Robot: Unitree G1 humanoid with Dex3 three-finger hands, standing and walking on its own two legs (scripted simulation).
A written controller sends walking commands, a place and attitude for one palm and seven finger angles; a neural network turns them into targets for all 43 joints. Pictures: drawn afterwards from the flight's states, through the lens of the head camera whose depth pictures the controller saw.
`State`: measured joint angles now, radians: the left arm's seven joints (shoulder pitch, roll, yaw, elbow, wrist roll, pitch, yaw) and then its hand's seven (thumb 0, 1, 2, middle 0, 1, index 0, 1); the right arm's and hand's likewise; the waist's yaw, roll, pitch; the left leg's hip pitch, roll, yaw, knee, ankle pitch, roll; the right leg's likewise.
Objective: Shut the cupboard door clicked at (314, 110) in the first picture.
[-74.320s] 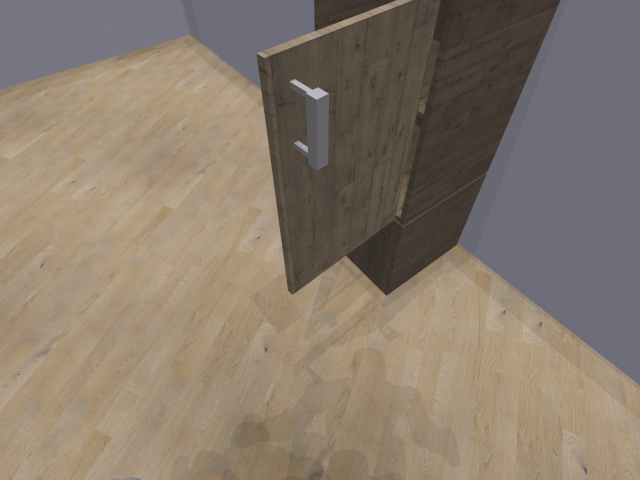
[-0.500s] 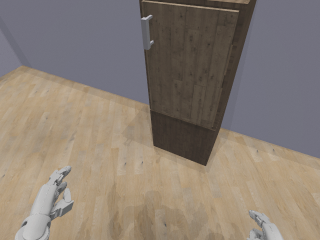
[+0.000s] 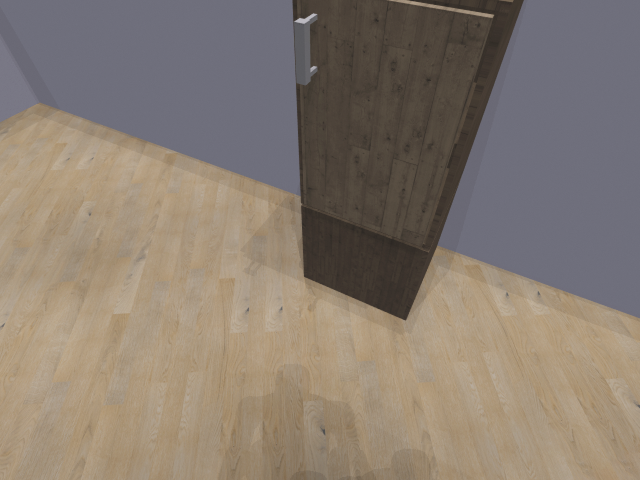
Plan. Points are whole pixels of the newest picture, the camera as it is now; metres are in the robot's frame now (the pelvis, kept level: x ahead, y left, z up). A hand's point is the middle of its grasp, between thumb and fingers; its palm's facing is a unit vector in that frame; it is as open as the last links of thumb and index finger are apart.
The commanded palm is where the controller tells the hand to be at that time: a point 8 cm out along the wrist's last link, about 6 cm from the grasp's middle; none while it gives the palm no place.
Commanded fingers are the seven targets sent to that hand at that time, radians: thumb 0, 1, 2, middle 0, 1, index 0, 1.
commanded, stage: let the arm hang, fingers relaxed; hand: left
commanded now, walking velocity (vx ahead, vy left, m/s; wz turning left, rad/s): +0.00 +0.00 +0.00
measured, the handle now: (308, 49) +0.89 +0.08 +0.14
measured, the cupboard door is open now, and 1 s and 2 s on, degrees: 0 0 0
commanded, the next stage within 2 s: look to check the result in 0.46 s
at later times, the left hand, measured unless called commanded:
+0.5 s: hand out of the picture +0.00 +0.16 -0.18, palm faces +0.03 -0.99 -0.17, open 7.3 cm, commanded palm none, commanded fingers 0.00 0.90 0.90 -0.20 -0.30 -0.20 -0.30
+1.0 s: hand out of the picture +0.01 +0.15 -0.17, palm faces +0.03 -0.98 -0.17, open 7.3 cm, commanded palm none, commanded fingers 0.00 0.90 0.90 -0.20 -0.30 -0.20 -0.30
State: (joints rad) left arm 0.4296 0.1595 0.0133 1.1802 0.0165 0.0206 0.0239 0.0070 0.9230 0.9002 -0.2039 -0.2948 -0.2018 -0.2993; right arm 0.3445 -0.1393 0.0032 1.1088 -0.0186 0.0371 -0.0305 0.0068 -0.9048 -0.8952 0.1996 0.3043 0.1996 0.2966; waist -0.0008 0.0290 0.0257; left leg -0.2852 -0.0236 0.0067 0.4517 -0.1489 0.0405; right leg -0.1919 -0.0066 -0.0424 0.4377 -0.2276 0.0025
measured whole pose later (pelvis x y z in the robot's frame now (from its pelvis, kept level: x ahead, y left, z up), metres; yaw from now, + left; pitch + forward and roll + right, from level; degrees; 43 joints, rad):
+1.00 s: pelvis +0.03 -0.01 +0.00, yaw +0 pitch -1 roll +0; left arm 0.30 0.13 0.01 1.15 0.01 -0.01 0.03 0.00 0.91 0.90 -0.20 -0.29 -0.20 -0.30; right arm 0.27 -0.15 0.01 1.13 -0.02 0.01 -0.04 0.01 -0.91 -0.90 0.20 0.30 0.20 0.30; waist -0.01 0.01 0.03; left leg -0.22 -0.02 0.01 0.42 -0.18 0.02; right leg -0.13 0.00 -0.04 0.40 -0.26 -0.01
